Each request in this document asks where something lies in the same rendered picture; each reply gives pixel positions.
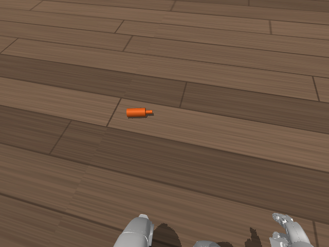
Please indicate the bottle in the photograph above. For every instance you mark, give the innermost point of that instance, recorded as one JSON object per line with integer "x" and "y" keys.
{"x": 137, "y": 112}

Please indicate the right robot hand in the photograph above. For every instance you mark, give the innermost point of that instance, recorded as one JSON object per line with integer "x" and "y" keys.
{"x": 294, "y": 232}

